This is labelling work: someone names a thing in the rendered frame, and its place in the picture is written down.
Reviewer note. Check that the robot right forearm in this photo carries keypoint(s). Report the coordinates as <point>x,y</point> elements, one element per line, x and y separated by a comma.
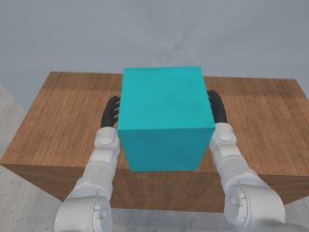
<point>230,164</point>

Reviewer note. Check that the robot right hand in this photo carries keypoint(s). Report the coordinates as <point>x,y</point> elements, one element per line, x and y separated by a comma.
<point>217,107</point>

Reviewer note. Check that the carton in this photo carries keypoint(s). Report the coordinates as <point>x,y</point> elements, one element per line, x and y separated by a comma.
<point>165,121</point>

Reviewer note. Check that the robot left hand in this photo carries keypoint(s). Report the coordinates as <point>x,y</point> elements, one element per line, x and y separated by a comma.
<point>107,119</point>

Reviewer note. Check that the pedestal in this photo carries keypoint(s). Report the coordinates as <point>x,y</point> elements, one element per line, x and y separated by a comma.
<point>269,117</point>

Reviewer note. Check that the robot left forearm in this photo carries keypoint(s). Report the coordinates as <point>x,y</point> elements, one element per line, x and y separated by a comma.
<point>101,167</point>

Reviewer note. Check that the right robot upper arm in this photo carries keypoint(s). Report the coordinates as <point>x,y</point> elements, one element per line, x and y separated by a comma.
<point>257,209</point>

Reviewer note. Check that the left robot upper arm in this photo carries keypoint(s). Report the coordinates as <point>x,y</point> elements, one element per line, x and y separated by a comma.
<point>85,214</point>

